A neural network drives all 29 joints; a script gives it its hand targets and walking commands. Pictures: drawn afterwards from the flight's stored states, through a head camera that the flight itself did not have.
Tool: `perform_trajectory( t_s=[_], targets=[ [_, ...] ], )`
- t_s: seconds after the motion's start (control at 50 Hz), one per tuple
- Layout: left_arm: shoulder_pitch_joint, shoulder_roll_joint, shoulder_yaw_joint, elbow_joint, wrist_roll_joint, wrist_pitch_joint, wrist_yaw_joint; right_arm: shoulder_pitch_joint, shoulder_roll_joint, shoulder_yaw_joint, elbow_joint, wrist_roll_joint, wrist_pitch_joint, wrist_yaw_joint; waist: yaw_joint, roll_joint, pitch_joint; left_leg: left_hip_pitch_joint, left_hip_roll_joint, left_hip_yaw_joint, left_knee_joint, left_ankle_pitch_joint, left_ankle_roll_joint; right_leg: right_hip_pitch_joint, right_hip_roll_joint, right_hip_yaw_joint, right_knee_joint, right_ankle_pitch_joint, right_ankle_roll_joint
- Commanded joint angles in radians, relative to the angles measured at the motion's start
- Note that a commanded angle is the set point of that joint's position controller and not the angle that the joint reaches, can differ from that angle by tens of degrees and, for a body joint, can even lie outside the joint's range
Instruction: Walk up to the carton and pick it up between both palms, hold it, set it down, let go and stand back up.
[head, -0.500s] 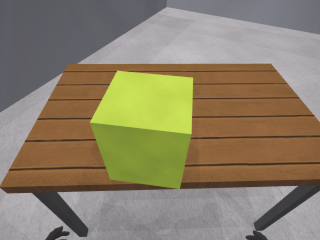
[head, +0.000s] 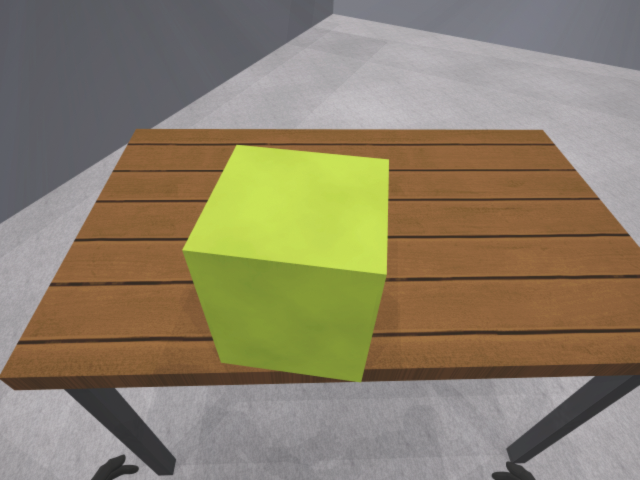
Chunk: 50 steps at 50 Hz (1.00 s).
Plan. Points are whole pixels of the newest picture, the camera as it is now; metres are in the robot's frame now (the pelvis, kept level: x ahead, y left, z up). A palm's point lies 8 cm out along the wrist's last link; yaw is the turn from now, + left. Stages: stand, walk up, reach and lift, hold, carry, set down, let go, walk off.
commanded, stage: stand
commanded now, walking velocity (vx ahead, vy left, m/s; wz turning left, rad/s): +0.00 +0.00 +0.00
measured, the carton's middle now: (300, 266) +0.40 +0.04 +0.05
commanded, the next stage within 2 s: walk up in 1.50 s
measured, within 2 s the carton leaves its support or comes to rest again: neither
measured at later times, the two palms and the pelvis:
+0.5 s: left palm out of the picture +0.11 +0.28 -0.09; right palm out of the picture +0.11 -0.28 -0.10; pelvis +0.00 +0.00 +0.00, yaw +0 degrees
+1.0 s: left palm out of the picture +0.11 +0.29 -0.09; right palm out of the picture +0.12 -0.27 -0.09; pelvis +0.00 +0.00 +0.00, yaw +0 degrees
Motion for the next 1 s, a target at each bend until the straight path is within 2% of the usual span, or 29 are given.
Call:
perform_trajectory(
  t_s=[0.0, 0.04, 0.06, 0.08, 0.14, 0.16, 0.18, 0.2, 0.22, 0.26, 0.28, 0.36, 0.38, 0.48, 0.5, 0.52, 0.56, 0.58, 0.6, 0.62, 0.66, 0.68, 0.78, 0.82, 0.88, 0.92, 0.94, 0.96, 0.98],
  targets=[
    [-0.097, 0.207, 0.035, -0.006, 0.01, -0.015, -0.001, -0.072, -0.215, -0.056, 0.009, -0.008, -0.009, -0.005, -0.016, -0.002, -0.054, 0.069, 0.1, -0.103, -0.15, 0.165, 0.042, 0.071, -0.098, 0.092, -0.137, 0.153, -0.055],
    [-0.034, 0.207, 0.029, 0.014, -0.007, -0.013, -0.005, -0.08, -0.255, -0.066, 0.015, -0.007, -0.011, -0.004, 0.006, -0.007, -0.042, 0.095, 0.118, -0.116, -0.162, 0.16, 0.048, 0.063, -0.099, 0.109, -0.161, 0.137, -0.054],
    [-0.078, 0.23, 0.037, 0.026, 0.003, -0.012, -0.005, -0.081, -0.224, -0.059, 0.014, -0.013, -0.013, 0.0, -0.006, 0.028, -0.068, 0.068, 0.109, -0.109, -0.158, 0.111, 0.042, 0.069, -0.099, 0.103, -0.14, 0.092, -0.057],
    [-0.051, 0.225, 0.042, 0.013, -0.003, -0.014, -0.007, -0.088, -0.241, -0.06, 0.015, -0.009, -0.009, -0.003, 0.017, -0.011, -0.033, 0.036, 0.122, -0.134, -0.184, 0.105, 0.055, 0.084, -0.092, 0.102, -0.165, 0.109, -0.055],
    [-0.076, 0.217, 0.029, 0.012, 0.006, -0.015, -0.001, -0.111, -0.214, -0.058, 0.007, -0.015, -0.005, -0.002, 0.007, -0.035, 0.023, 0.042, 0.101, -0.125, -0.201, 0.085, 0.048, 0.041, -0.093, 0.105, -0.17, 0.044, -0.044],
    [-0.079, 0.195, 0.033, 0.022, 0.004, -0.009, 0.001, -0.082, -0.245, -0.064, 0.014, -0.012, -0.001, -0.003, -0.001, 0.004, -0.007, 0.059, 0.099, -0.108, -0.181, 0.048, 0.044, 0.039, -0.101, 0.125, -0.191, 0.043, -0.049],
    [-0.086, 0.211, 0.03, 0.023, 0.007, -0.018, 0.0, -0.113, -0.23, -0.062, 0.022, -0.017, -0.002, 0.002, 0.002, -0.029, -0.003, 0.054, 0.111, -0.131, -0.198, 0.015, 0.046, 0.04, -0.091, 0.103, -0.187, 0.036, -0.048],
    [-0.082, 0.215, 0.031, 0.018, 0.009, -0.011, -0.001, -0.09, -0.229, -0.059, 0.02, -0.006, -0.003, -0.002, 0.003, 0.0, -0.022, 0.048, 0.111, -0.126, -0.198, 0.043, 0.052, 0.07, -0.096, 0.104, -0.178, 0.058, -0.05],
    [-0.093, 0.222, 0.032, 0.02, 0.012, -0.013, 0.001, -0.106, -0.19, -0.047, 0.018, -0.009, -0.007, 0.002, -0.016, -0.025, -0.017, 0.048, 0.106, -0.127, -0.197, 0.073, 0.047, 0.063, -0.093, 0.103, -0.178, 0.016, -0.051],
    [-0.07, 0.2, 0.026, 0.019, 0.012, -0.013, 0.0, -0.091, -0.236, -0.055, 0.035, -0.009, -0.013, -0.002, 0.009, -0.007, -0.02, 0.063, 0.112, -0.129, -0.185, 0.083, 0.052, 0.055, -0.097, 0.114, -0.192, 0.045, -0.053],
    [-0.074, 0.218, 0.028, 0.002, 0.006, -0.015, -0.004, -0.083, -0.227, -0.052, 0.027, -0.009, -0.01, 0.001, -0.008, -0.013, 0.013, 0.049, 0.112, -0.117, -0.205, 0.112, 0.042, 0.026, -0.092, 0.094, -0.17, 0.02, -0.044],
    [-0.083, 0.228, 0.034, 0.024, 0.008, -0.003, -0.002, -0.111, -0.213, -0.049, 0.029, -0.01, -0.013, 0.001, 0.016, 0.015, -0.017, 0.025, 0.118, -0.146, -0.22, 0.057, 0.047, 0.087, -0.095, 0.098, -0.165, 0.055, -0.052],
    [-0.067, 0.235, 0.041, 0.026, 0.006, -0.012, -0.003, -0.104, -0.211, -0.05, 0.015, -0.004, -0.018, 0.001, 0.002, 0.032, -0.063, 0.061, 0.107, -0.118, -0.201, 0.091, 0.038, 0.085, -0.098, 0.119, -0.166, 0.086, -0.051],
    [-0.101, 0.235, 0.032, 0.027, 0.009, -0.015, -0.005, -0.117, -0.213, -0.049, 0.037, -0.012, -0.017, 0.0, -0.002, -0.007, -0.049, 0.077, 0.108, -0.127, -0.194, 0.128, 0.044, 0.084, -0.107, 0.103, -0.177, 0.078, -0.05],
    [-0.062, 0.201, 0.029, 0.024, -0.005, -0.013, -0.007, -0.119, -0.232, -0.053, 0.028, -0.014, -0.017, 0.004, 0.026, 0.004, -0.033, 0.06, 0.115, -0.119, -0.186, 0.13, 0.053, 0.088, -0.105, 0.117, -0.175, 0.093, -0.05],
    [-0.064, 0.228, 0.032, 0.028, 0.009, -0.005, -0.007, -0.093, -0.223, -0.057, 0.037, -0.003, -0.012, 0.001, 0.006, -0.053, -0.043, 0.075, 0.115, -0.117, -0.182, 0.119, 0.048, 0.079, -0.113, 0.114, -0.186, 0.119, -0.055],
    [-0.11, 0.202, 0.032, 0.02, 0.002, -0.015, -0.002, -0.094, -0.224, -0.051, 0.036, -0.015, -0.012, -0.003, 0.007, -0.05, -0.052, 0.068, 0.106, -0.115, -0.178, 0.138, 0.049, 0.101, -0.107, 0.112, -0.189, 0.108, -0.044],
    [-0.109, 0.215, 0.03, 0.031, 0.016, -0.011, 0.008, -0.106, -0.207, -0.055, 0.034, -0.02, -0.011, 0.0, -0.018, -0.007, -0.051, 0.107, 0.101, -0.11, -0.183, 0.136, 0.048, 0.059, -0.1, 0.104, -0.18, 0.121, -0.052],
    [-0.107, 0.207, 0.033, 0.02, 0.004, -0.012, 0.001, -0.08, -0.222, -0.051, 0.043, -0.018, -0.008, 0.0, -0.006, 0.044, -0.074, 0.085, 0.111, -0.103, -0.18, 0.135, 0.046, 0.103, -0.112, 0.114, -0.172, 0.147, -0.049],
    [-0.067, 0.199, 0.017, 0.023, -0.006, -0.018, 0.002, -0.094, -0.217, -0.049, 0.051, -0.008, -0.011, 0.0, 0.004, -0.019, -0.06, 0.072, 0.128, -0.138, -0.2, 0.158, 0.048, 0.109, -0.113, 0.107, -0.164, 0.163, -0.047],
    [-0.081, 0.217, 0.034, 0.028, 0.01, -0.018, 0.004, -0.092, -0.206, -0.048, 0.036, -0.008, -0.014, 0.002, -0.007, -0.029, -0.032, 0.066, 0.114, -0.133, -0.204, 0.148, 0.044, 0.091, -0.093, 0.093, -0.166, 0.13, -0.045],
    [-0.093, 0.23, 0.038, 0.027, 0.003, -0.011, 0.0, -0.11, -0.215, -0.045, 0.051, -0.013, -0.013, 0.003, 0.013, -0.019, -0.023, 0.064, 0.115, -0.107, -0.185, 0.17, 0.047, 0.093, -0.106, 0.109, -0.17, 0.143, -0.051],
    [-0.08, 0.219, 0.037, 0.029, -0.001, -0.014, -0.001, -0.112, -0.233, -0.064, 0.048, -0.007, -0.011, 0.001, 0.003, 0.018, -0.055, 0.09, 0.107, -0.104, -0.187, 0.17, 0.044, 0.086, -0.115, 0.113, -0.19, 0.156, -0.045],
    [-0.123, 0.231, 0.041, 0.024, 0.006, -0.011, -0.002, -0.107, -0.211, -0.046, 0.04, -0.003, -0.021, -0.005, -0.013, 0.012, -0.023, 0.077, 0.123, -0.118, -0.197, 0.187, 0.043, 0.086, -0.11, 0.108, -0.185, 0.147, -0.048],
    [-0.069, 0.221, 0.035, 0.043, 0.007, -0.003, 0.0, -0.111, -0.234, -0.063, 0.056, -0.009, -0.014, -0.001, 0.001, -0.018, -0.044, 0.062, 0.134, -0.151, -0.221, 0.095, 0.056, 0.118, -0.096, 0.096, -0.18, 0.139, -0.052],
    [-0.065, 0.216, 0.037, 0.034, -0.002, -0.003, -0.005, -0.075, -0.227, -0.057, 0.047, -0.01, -0.013, -0.002, 0.0, 0.009, 0.025, 0.014, 0.119, -0.135, -0.232, 0.106, 0.051, 0.095, -0.089, 0.09, -0.171, 0.106, -0.044],
    [-0.051, 0.221, 0.043, 0.053, 0.01, -0.005, -0.003, -0.088, -0.218, -0.056, 0.042, -0.009, -0.017, 0.002, -0.008, 0.071, 0.0, 0.065, 0.116, -0.124, -0.237, 0.127, 0.044, 0.089, -0.095, 0.106, -0.182, 0.099, -0.051],
    [-0.071, 0.189, 0.031, 0.044, 0.009, -0.009, -0.004, -0.121, -0.221, -0.047, 0.04, -0.02, -0.017, -0.002, 0.007, 0.026, -0.01, 0.047, 0.128, -0.143, -0.23, 0.123, 0.051, 0.106, -0.093, 0.092, -0.181, 0.105, -0.048],
    [-0.062, 0.215, 0.038, 0.044, 0.006, -0.003, 0.003, -0.087, -0.253, -0.064, 0.055, -0.011, -0.015, 0.0, 0.008, 0.041, -0.012, 0.023, 0.116, -0.135, -0.25, 0.075, 0.034, 0.134, -0.096, 0.093, -0.188, 0.118, -0.049]
  ],
)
